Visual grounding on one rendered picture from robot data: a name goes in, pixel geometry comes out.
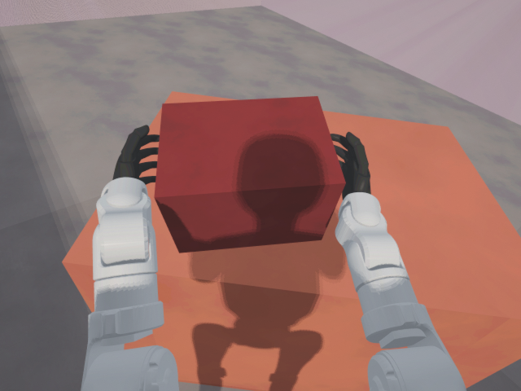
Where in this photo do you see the carton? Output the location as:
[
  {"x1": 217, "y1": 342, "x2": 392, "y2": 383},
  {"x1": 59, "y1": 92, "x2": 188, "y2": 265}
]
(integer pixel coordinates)
[{"x1": 154, "y1": 96, "x2": 346, "y2": 253}]

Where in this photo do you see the pedestal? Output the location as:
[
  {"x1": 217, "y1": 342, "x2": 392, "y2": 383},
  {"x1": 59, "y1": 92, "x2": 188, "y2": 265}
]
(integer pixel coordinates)
[{"x1": 62, "y1": 91, "x2": 521, "y2": 391}]

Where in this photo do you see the robot right hand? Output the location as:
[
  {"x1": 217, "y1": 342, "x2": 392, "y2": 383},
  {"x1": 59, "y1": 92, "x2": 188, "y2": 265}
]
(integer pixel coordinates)
[{"x1": 331, "y1": 132, "x2": 371, "y2": 200}]

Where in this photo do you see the robot right forearm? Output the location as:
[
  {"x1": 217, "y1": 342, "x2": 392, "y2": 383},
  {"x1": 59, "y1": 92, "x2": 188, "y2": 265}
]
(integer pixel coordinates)
[{"x1": 335, "y1": 192, "x2": 466, "y2": 391}]

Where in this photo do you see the robot left forearm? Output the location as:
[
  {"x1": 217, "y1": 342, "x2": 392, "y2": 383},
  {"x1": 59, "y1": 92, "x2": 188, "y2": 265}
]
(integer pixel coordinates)
[{"x1": 81, "y1": 177, "x2": 164, "y2": 391}]

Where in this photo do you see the right robot upper arm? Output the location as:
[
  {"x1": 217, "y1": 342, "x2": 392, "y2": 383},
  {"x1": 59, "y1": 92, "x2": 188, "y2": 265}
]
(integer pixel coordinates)
[{"x1": 368, "y1": 345, "x2": 465, "y2": 391}]

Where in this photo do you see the left robot upper arm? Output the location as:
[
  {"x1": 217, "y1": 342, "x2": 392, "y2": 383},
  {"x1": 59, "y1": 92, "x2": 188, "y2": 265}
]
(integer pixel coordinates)
[{"x1": 82, "y1": 345, "x2": 179, "y2": 391}]

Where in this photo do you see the robot left hand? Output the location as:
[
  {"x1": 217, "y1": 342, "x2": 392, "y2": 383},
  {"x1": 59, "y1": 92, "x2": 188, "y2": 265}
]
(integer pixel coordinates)
[{"x1": 112, "y1": 125, "x2": 160, "y2": 185}]

